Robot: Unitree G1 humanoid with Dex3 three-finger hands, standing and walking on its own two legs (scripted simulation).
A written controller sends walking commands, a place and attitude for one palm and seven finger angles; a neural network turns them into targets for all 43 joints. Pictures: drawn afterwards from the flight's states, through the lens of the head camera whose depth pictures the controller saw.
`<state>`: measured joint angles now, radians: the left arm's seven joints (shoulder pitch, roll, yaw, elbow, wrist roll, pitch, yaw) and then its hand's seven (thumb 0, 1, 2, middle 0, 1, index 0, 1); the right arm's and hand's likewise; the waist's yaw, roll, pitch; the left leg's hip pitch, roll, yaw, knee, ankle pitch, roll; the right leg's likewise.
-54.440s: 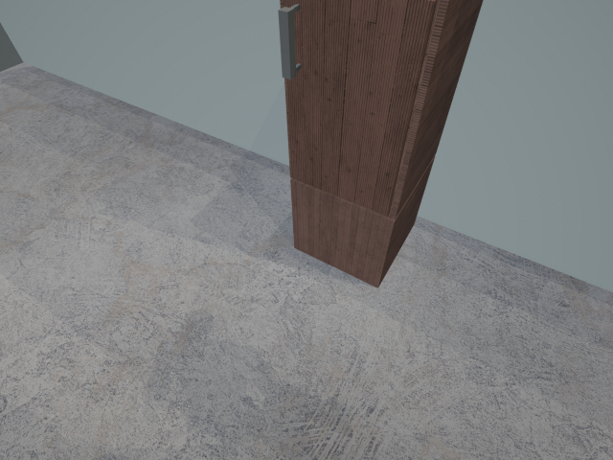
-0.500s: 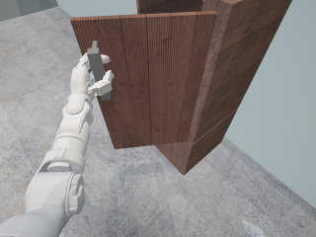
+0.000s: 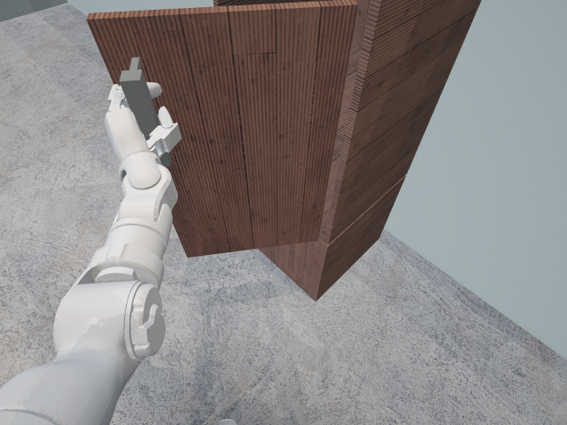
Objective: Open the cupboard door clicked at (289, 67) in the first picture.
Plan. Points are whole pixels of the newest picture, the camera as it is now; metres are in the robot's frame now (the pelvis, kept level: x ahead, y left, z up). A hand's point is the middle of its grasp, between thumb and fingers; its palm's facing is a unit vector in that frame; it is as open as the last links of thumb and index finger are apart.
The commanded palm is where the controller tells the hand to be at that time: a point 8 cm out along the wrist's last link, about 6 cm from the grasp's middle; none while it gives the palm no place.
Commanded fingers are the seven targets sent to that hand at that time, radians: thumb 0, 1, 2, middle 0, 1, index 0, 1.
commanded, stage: pull the door open along its arc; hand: left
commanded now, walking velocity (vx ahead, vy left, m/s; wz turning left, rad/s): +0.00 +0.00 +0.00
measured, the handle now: (149, 114) +0.54 +0.17 +0.15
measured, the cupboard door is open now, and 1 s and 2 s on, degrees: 55 89 89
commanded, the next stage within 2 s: open thumb and fingers to let go in 0.82 s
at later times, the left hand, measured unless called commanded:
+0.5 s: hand (188, 180) +0.40 +0.10 +0.15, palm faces +0.30 -0.95 +0.06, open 6.3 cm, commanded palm +0.33 +0.14 +0.15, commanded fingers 0.00 0.90 0.90 -0.40 -1.35 -0.40 -1.35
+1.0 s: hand (234, 218) +0.33 +0.04 +0.15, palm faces +0.29 -0.96 +0.00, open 6.5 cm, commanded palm +0.29 +0.09 +0.15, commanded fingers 0.00 0.55 0.75 -0.38 -1.31 -0.38 -1.31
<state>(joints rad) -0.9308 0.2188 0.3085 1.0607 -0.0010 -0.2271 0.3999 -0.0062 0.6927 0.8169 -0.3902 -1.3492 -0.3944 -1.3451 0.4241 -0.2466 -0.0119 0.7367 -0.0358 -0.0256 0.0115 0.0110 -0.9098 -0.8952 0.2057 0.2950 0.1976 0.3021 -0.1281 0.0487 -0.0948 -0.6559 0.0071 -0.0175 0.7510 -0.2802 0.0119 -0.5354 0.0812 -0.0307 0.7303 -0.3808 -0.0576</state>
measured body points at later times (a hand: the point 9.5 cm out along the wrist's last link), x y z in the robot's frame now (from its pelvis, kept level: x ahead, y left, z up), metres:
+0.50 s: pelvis +0.04 +0.01 +0.02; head +0.03 -0.01 +0.47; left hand +0.37 +0.15 +0.15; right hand +0.21 -0.22 -0.08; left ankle +0.05 +0.11 -0.71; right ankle -0.01 -0.08 -0.71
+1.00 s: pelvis +0.04 -0.02 +0.02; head +0.01 -0.04 +0.47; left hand +0.31 +0.09 +0.15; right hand +0.23 -0.21 -0.08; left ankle +0.05 +0.11 -0.71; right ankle -0.01 -0.08 -0.71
